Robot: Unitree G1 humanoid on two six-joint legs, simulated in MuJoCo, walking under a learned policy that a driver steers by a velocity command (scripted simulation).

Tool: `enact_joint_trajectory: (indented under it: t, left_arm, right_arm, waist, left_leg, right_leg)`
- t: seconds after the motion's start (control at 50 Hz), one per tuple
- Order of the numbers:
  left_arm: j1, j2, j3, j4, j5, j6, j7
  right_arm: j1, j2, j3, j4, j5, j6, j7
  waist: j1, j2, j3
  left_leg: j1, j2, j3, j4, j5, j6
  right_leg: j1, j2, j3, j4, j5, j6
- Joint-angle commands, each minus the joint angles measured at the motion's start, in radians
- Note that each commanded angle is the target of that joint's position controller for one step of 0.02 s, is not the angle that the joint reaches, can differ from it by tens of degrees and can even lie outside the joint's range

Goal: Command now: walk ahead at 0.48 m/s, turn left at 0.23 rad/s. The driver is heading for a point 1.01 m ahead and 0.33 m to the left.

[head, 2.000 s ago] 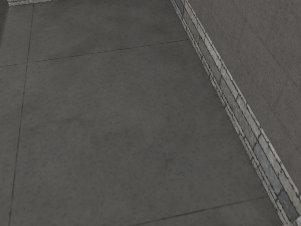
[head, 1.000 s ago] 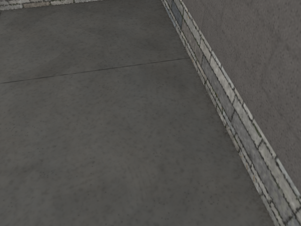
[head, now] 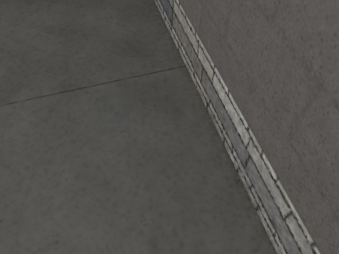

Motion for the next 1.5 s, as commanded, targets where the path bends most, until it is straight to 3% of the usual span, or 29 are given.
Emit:
enact_joint_trajectory:
  t: [0.02,0.04,0.06,0.08,0.1,0.14,0.2,0.26,0.32,0.38,0.42,0.44,0.46,0.48,0.5,0.52,0.58,0.72,0.86,0.92,0.94,0.96,0.98,1.0,1.06,1.18,1.38,1.44,1.5]
  left_arm:
    - [-0.312,0.11,-0.021,-0.118,0.001,-0.022,-0.008]
    - [-0.351,0.001,-0.055,-0.12,0.015,-0.032,-0.04]
    - [-0.107,-0.115,-0.091,-0.139,0.018,-0.035,-0.07]
    - [-0.025,-0.022,-0.077,-0.129,-0.035,-0.052,-0.081]
    - [-0.097,0.027,-0.078,-0.165,-0.045,-0.06,-0.078]
    - [-0.158,0.076,-0.066,-0.221,0.003,-0.039,-0.045]
    - [-0.036,0.155,-0.023,-0.184,0.027,-0.002,-0.004]
    - [-0.121,0.074,-0.047,-0.236,0.036,-0.012,0.003]
    - [-0.244,0.039,-0.063,-0.286,0.003,-0.012,-0.002]
    - [-0.199,0.11,-0.037,-0.279,-0.015,-0.037,-0.009]
    - [-0.098,0.132,-0.018,-0.248,-0.007,-0.053,-0.007]
    - [0.034,0.148,-0.002,-0.218,0.004,-0.067,-0.013]
    - [0.212,0.215,0.026,-0.179,0.008,-0.059,-0.005]
    - [0.318,0.328,0.059,-0.14,0.034,-0.04,-0.002]
    - [0.264,0.244,0.045,-0.153,0.014,-0.035,-0.002]
    - [0.21,0.167,0.027,-0.185,-0.002,-0.028,-0.001]
    - [0.146,0.113,0.009,-0.184,0.016,-0.016,-0.013]
    - [0.266,0.168,0.039,-0.148,-0.001,-0.006,0.031]
    - [0.242,0.224,0.049,-0.159,-0.023,0.012,0.008]
    - [0.238,0.253,0.053,-0.155,-0.008,0.028,-0.006]
    - [0.262,0.226,0.044,-0.158,-0.001,0.023,-0.009]
    - [0.305,0.071,-0.003,-0.217,0.033,0.004,-0.021]
    - [0.356,0.083,-0.013,-0.217,-0.008,-0.044,-0.039]
    - [0.228,0.163,0.01,-0.232,-0.051,-0.058,-0.04]
    - [0.149,0.123,0.005,-0.247,-0.004,-0.045,-0.018]
    - [0.088,0.076,-0.006,-0.244,-0.007,0.022,-0.043]
    - [-0.19,0.039,-0.037,-0.306,-0.014,-0.015,-0.102]
    - [-0.216,0.062,-0.032,-0.343,-0.022,-0.02,-0.115]
    - [-0.037,0.131,-0.006,-0.323,-0.022,-0.01,-0.12]
  right_arm:
    - [0.546,-0.097,-0.039,0.118,-0.015,0.044,0.008]
    - [0.587,-0.083,-0.018,0.143,-0.025,0.077,0.008]
    - [0.416,-0.133,-0.003,0.06,-0.057,0.076,0.014]
    - [0.366,-0.145,-0.015,0.022,-0.054,0.068,0.024]
    - [0.276,-0.185,-0.032,-0.025,-0.024,0.06,0.024]
    - [-0.008,-0.206,-0.027,-0.141,-0.017,0.032,0.027]
    - [-0.075,-0.16,-0.003,-0.172,0.0,0.013,0.038]
    - [-0.052,-0.175,-0.011,-0.17,0.043,0.029,0.017]
    - [0.032,-0.211,-0.031,-0.142,0.029,0.043,0.023]
    - [0.046,-0.177,-0.03,-0.167,0.027,0.049,0.033]
    - [0.022,-0.158,-0.028,-0.203,0.027,0.065,0.038]
    - [0.002,-0.114,-0.016,-0.25,0.039,0.068,0.037]
    - [-0.012,-0.049,0.003,-0.274,0.029,0.082,0.036]
    - [0.11,-0.029,0.011,-0.299,0.039,0.079,0.03]
    - [0.142,-0.118,-0.006,-0.294,0.045,0.08,0.022]
    - [0.083,-0.168,-0.017,-0.305,0.039,0.082,0.023]
    - [-0.05,-0.139,-0.02,-0.366,0.021,0.086,0.016]
    - [-0.147,-0.05,0.002,-0.479,0.04,0.124,0.025]
    - [-0.273,-0.1,-0.004,-0.565,0.051,0.126,0.064]
    - [-0.045,-0.184,-0.056,-0.511,0.05,0.127,0.08]
    - [0.116,-0.234,-0.087,-0.462,0.059,0.132,0.067]
    - [0.158,-0.359,-0.102,-0.424,0.065,0.128,0.056]
    - [0.171,-0.298,-0.069,-0.441,0.043,0.113,0.058]
    - [0.136,-0.214,-0.041,-0.42,0.021,0.094,0.064]
    - [-0.015,-0.179,-0.024,-0.394,0.015,0.064,0.078]
    - [0.038,-0.172,-0.023,-0.314,-0.008,0.042,0.05]
    - [0.128,-0.178,-0.022,-0.206,-0.004,0.041,0.0]
    - [0.121,-0.198,-0.024,-0.188,-0.011,0.072,-0.004]
    - [0.097,-0.232,-0.028,-0.2,-0.017,0.101,-0.031]
  waist:
    - [-0.35,-0.054,-0.163]
    - [-0.334,0.203,-0.161]
    - [-0.118,0.415,-0.26]
    - [-0.112,0.302,-0.356]
    - [-0.105,0.142,-0.223]
    - [0.021,-0.103,-0.069]
    - [0.102,-0.019,0.013]
    - [0.08,0.041,0.004]
    - [0.004,0.054,-0.01]
    - [0.015,0.134,-0.026]
    - [0.084,0.168,-0.074]
    - [0.137,0.227,-0.132]
    - [0.193,0.136,-0.222]
    - [0.148,-0.185,-0.28]
    - [0.13,-0.212,-0.251]
    - [0.149,-0.137,-0.159]
    - [0.141,-0.099,-0.03]
    - [0.146,-0.111,0.036]
    - [0.119,-0.09,0.131]
    - [-0.027,-0.09,-0.006]
    - [-0.104,-0.028,-0.086]
    - [-0.032,0.359,-0.169]
    - [-0.002,0.378,-0.406]
    - [-0.025,0.243,-0.287]
    - [0.081,0.075,-0.117]
    - [0.102,0.047,-0.035]
    - [0.008,0.074,0.129]
    - [0.02,0.094,0.096]
    - [0.129,0.142,-0.044]
  left_leg:
    - [0.948,-0.092,0.051,-0.273,0.254,0.052]
    - [1.03,0.019,-0.15,-0.248,0.359,0.109]
    - [1.044,0.202,-0.678,-0.313,0.442,0.286]
    - [1.107,0.279,-0.876,-0.481,0.216,0.395]
    - [0.994,0.28,-0.882,-0.54,-0.038,0.388]
    - [0.578,0.258,-0.866,-0.606,-0.128,0.32]
    - [0.285,0.177,-0.596,-0.665,0.028,0.287]
    - [0.281,0.057,-0.34,-0.644,0.271,0.239]
    - [0.392,0.041,-0.335,-0.635,0.094,0.208]
    - [0.527,0.08,-0.444,-0.579,0.012,0.197]
    - [0.563,0.068,-0.443,-0.481,0.127,0.168]
    - [0.583,0.047,-0.425,-0.376,0.179,0.133]
    - [0.48,-0.029,-0.328,-0.116,0.128,0.064]
    - [0.215,-0.127,-0.21,0.176,-0.26,0.001]
    - [0.049,-0.06,-0.238,0.371,-0.4,-0.008]
    - [-0.012,-0.013,-0.248,0.458,-0.326,-0.013]
    - [-0.021,0.07,-0.207,0.437,-0.108,0.012]
    - [0.006,0.118,-0.111,0.095,0.049,-0.032]
    - [0.195,0.103,-0.03,-0.204,0.043,0.058]
    - [0.561,-0.009,0.047,-0.275,0.021,0.141]
    - [0.833,-0.019,-0.04,-0.282,0.055,0.181]
    - [1.1,0.201,-0.542,-0.489,-0.125,0.308]
    - [1.188,0.346,-0.933,-0.687,-0.29,0.373]
    - [1.124,0.333,-0.813,-0.692,-0.151,0.302]
    - [0.752,0.253,-0.47,-0.64,0.257,0.229]
    - [0.704,0.24,-0.263,-0.755,0.392,0.214]
    - [0.8,0.208,-0.029,-0.838,0.307,0.092]
    - [0.963,0.234,0.016,-0.725,0.699,0.056]
    - [1.017,0.245,0.024,-0.419,1.218,0.023]
  right_leg:
    - [-0.473,-0.178,0.022,0.36,1.389,-0.003]
    - [-0.606,-0.044,-0.013,0.87,0.343,0.049]
    - [-0.738,0.077,0.11,1.208,-0.031,0.045]
    - [-0.787,0.066,0.247,1.188,0.043,0.032]
    - [-0.861,0.041,0.243,1.141,0.061,0.038]
    - [-0.772,-0.037,0.249,0.976,0.138,0.014]
    - [-0.626,-0.106,0.215,0.722,0.18,0.04]
    - [-0.523,-0.103,0.138,0.324,0.375,0.094]
    - [-0.473,-0.035,0.092,0.047,0.499,0.122]
    - [-0.462,-0.018,0.127,-0.057,0.522,0.104]
    - [-0.33,-0.005,0.118,-0.104,0.475,0.047]
    - [-0.212,-0.059,0.163,-0.081,0.501,0.004]
    - [0.014,-0.218,0.324,-0.105,0.578,-0.066]
    - [0.215,-0.44,0.734,-0.206,0.44,-0.22]
    - [0.202,-0.513,0.924,-0.249,0.197,-0.268]
    - [0.123,-0.467,0.799,-0.255,0.127,-0.229]
    - [-0.082,-0.332,0.457,-0.293,0.308,-0.133]
    - [-0.143,-0.311,0.165,-0.365,0.519,-0.093]
    - [-0.112,-0.347,-0.011,-0.402,0.522,-0.023]
    - [-0.114,-0.308,-0.119,-0.052,1.097,-0.009]
    - [-0.281,-0.272,-0.113,0.176,1.026,0.011]
    - [-0.674,-0.083,-0.09,0.631,0.296,0.088]
    - [-0.753,-0.032,0.168,0.814,0.029,0.065]
    - [-0.846,-0.071,0.196,0.85,0.117,0.047]
    - [-0.729,-0.176,0.194,0.705,0.278,0.017]
    - [-0.813,-0.18,0.206,0.514,0.495,0.047]
    - [-0.752,-0.042,0.129,-0.034,0.858,0.013]
    - [-0.754,0.002,0.073,-0.066,0.693,-0.031]
    - [-0.544,0.084,0.004,-0.037,0.533,-0.082]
